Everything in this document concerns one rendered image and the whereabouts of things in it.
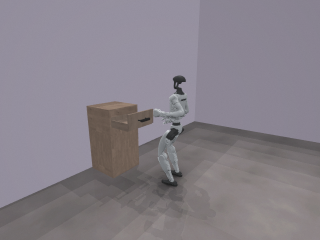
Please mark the handle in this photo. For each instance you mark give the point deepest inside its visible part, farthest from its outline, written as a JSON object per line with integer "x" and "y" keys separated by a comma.
{"x": 144, "y": 120}

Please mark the robot right thigh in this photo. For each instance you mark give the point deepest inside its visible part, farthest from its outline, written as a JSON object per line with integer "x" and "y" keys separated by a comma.
{"x": 170, "y": 147}

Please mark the cabinet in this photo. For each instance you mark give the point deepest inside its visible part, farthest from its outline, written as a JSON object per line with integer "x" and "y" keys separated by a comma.
{"x": 113, "y": 151}

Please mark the drawer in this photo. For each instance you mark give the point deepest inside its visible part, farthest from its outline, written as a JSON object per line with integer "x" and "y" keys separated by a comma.
{"x": 128, "y": 122}

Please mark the robot head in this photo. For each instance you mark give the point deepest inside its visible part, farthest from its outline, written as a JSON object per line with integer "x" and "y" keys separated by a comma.
{"x": 178, "y": 79}

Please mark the right robot hand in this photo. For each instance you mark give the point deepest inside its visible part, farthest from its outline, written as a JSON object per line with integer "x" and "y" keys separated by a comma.
{"x": 169, "y": 120}

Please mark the robot right upper arm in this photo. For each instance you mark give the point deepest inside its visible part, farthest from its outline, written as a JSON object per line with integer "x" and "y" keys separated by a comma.
{"x": 186, "y": 110}

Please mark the left robot forearm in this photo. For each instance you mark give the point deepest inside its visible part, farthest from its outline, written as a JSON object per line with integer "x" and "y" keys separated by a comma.
{"x": 174, "y": 114}

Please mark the left robot hand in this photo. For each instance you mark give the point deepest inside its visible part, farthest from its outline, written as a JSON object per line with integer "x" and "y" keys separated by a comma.
{"x": 156, "y": 112}

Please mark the robot left upper arm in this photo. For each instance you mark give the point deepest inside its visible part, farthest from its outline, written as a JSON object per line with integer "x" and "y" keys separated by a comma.
{"x": 174, "y": 99}

